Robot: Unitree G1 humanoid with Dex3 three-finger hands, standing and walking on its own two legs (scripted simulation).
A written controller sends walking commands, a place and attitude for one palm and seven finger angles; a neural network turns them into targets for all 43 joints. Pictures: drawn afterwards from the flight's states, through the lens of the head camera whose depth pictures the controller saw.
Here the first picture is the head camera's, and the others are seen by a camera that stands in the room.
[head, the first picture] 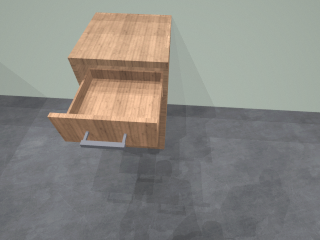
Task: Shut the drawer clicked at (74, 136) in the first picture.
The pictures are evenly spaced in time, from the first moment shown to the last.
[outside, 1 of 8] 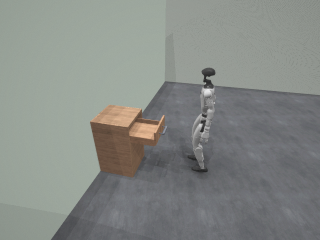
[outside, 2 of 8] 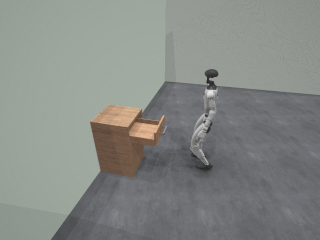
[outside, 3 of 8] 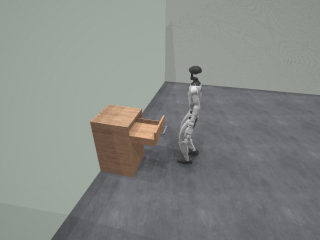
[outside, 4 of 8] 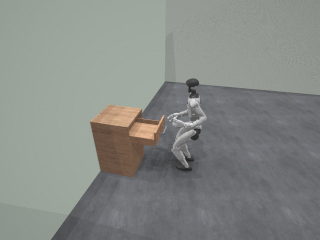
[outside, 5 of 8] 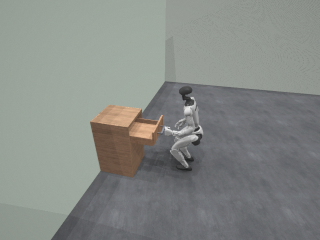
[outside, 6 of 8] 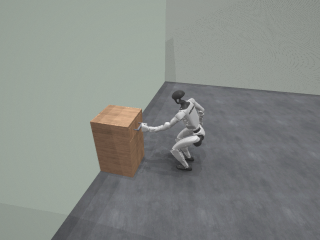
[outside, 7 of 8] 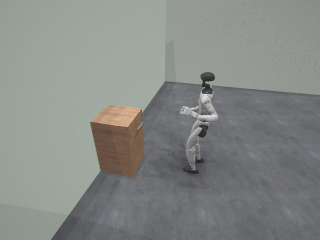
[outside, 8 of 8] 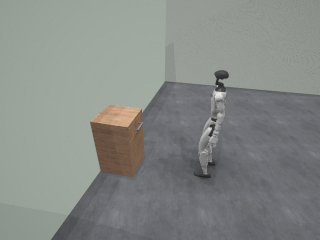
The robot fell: no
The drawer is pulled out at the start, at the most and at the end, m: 0.30 0.30 0.00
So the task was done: yes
